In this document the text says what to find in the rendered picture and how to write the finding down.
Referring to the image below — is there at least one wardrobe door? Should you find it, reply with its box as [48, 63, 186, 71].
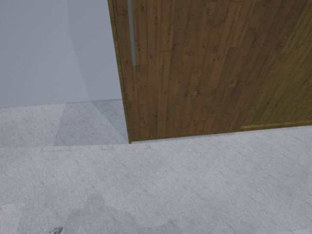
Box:
[242, 0, 312, 126]
[113, 0, 308, 140]

